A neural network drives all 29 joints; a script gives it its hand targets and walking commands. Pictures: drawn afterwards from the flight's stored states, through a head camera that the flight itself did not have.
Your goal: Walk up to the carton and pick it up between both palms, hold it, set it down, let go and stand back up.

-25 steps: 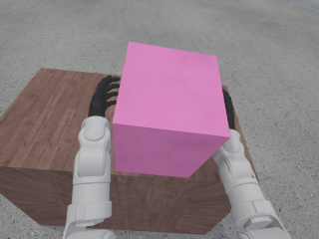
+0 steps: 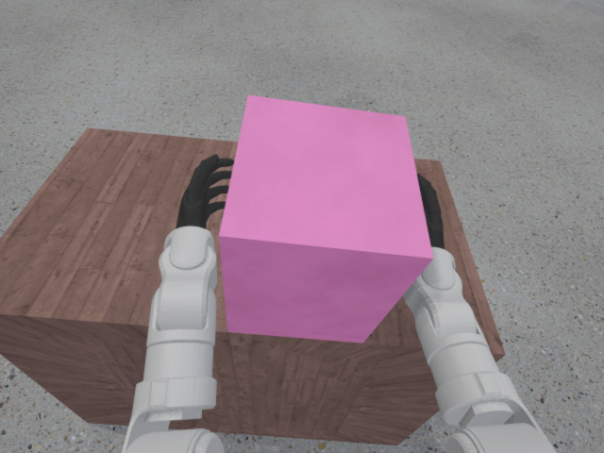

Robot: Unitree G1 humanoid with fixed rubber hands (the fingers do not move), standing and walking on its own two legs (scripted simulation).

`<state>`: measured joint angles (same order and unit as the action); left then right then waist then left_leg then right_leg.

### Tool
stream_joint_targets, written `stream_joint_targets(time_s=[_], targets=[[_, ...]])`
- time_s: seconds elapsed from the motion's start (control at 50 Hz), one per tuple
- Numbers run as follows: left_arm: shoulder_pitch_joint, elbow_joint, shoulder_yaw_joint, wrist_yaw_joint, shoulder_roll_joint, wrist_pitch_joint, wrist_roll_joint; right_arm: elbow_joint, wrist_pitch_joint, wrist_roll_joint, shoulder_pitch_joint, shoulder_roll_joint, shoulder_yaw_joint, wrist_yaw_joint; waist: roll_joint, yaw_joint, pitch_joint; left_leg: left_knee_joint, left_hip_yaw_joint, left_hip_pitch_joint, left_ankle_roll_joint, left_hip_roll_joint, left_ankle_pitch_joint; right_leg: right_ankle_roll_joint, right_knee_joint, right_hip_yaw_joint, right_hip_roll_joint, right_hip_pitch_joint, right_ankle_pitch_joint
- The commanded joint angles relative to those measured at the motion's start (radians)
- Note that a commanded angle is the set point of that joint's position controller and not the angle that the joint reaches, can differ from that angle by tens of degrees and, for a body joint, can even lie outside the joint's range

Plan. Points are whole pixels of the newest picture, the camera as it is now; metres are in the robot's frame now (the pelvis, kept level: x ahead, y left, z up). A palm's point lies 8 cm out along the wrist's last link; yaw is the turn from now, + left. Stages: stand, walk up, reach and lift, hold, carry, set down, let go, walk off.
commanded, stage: set down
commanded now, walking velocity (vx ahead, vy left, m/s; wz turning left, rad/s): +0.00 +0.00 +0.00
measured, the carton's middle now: (310, 231) +0.38 +0.00 +0.10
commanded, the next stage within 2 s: none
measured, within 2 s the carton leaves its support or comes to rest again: rests again in 1.52 s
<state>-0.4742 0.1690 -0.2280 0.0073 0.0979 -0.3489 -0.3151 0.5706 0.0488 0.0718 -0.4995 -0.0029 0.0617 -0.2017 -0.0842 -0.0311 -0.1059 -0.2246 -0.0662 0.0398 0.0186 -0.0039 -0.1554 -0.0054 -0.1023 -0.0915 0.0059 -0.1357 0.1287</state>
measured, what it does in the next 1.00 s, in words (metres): stands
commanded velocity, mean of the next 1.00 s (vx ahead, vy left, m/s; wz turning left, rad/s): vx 0.00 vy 0.00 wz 0.00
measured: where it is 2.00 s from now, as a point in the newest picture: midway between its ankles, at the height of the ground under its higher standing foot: outside the picture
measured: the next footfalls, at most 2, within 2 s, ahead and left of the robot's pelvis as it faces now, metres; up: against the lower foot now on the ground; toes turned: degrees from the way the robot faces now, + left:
none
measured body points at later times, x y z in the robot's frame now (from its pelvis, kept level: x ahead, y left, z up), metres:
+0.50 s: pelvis +0.00 -0.01 +0.00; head +0.01 +0.02 +0.45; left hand +0.40 +0.15 +0.11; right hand +0.39 -0.15 +0.10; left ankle -0.01 +0.13 -0.75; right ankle -0.04 -0.11 -0.75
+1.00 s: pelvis +0.00 +0.00 +0.00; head +0.04 +0.01 +0.45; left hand +0.42 +0.14 +0.08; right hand +0.41 -0.15 +0.08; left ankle -0.01 +0.13 -0.75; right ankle -0.04 -0.11 -0.75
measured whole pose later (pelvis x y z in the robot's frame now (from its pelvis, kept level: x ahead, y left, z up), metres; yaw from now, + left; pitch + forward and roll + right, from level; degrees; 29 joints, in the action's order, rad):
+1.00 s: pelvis +0.00 +0.00 +0.00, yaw +1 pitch +6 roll +0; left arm -0.68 0.70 -0.46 0.02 0.11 -0.06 -0.36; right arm 0.82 0.10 -0.29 -0.67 -0.09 0.42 -0.11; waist -0.01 -0.02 0.03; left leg -0.18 -0.08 -0.18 0.02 0.00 -0.10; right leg -0.01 -0.08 -0.11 0.00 0.09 0.09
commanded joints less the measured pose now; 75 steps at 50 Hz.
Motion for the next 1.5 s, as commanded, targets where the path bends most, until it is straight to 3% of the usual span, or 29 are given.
stream_joint_targets(time_s=[0.0,0.28,0.52,0.8,1.0,1.28,1.48], targets=[[-0.522,-0.035,0.34,0.118,0.341,0.076,0.066,-0.206,0.065,-0.031,-0.6,-0.296,-0.256,0.137,0.103,-0.004,0.422,-0.008,0.06,0.053,0.06,0.043,0.375,0.063,-0.075,-0.031,0.039,-0.114,-0.42],[-0.62,0.147,0.234,0.128,0.349,0.155,0.037,-0.064,0.093,-0.138,-0.67,-0.358,-0.149,0.162,0.091,0.005,0.5,0.019,0.059,-0.077,0.023,0.046,0.315,0.072,-0.107,-0.018,0.027,-0.177,-0.499],[-0.68,0.282,0.165,0.131,0.382,0.23,0.011,0.034,0.107,-0.242,-0.7,-0.416,-0.046,0.18,0.102,-0.006,0.571,0.012,0.044,-0.119,0.021,0.046,0.367,0.064,-0.119,-0.025,0.028,-0.183,-0.577],[-0.744,0.423,0.084,0.119,0.406,0.313,-0.02,0.115,0.12,-0.344,-0.742,-0.473,0.041,0.207,0.101,0.008,0.639,0.015,0.036,-0.138,0.013,0.039,0.409,0.057,-0.127,-0.024,0.031,-0.149,-0.624],[-0.792,0.5,0.034,0.114,0.402,0.353,-0.037,0.15,0.113,-0.415,-0.764,-0.5,0.109,0.224,0.1,0.01,0.684,0.019,0.036,-0.152,0.008,0.033,0.401,0.053,-0.126,-0.024,0.029,-0.106,-0.609],[-0.793,0.56,0.006,0.106,0.418,0.429,-0.061,0.182,0.16,-0.474,-0.738,-0.552,0.124,0.221,0.092,0.013,0.749,0.019,0.043,-0.216,-0.005,0.031,0.46,0.05,-0.151,-0.008,0.024,-0.133,-0.706],[-0.814,0.62,-0.017,0.091,0.423,0.492,-0.079,0.217,0.194,-0.52,-0.742,-0.568,0.153,0.223,0.096,0.022,0.784,0.023,0.042,-0.198,0.003,0.024,0.451,0.046,-0.135,-0.009,0.027,-0.063,-0.659]])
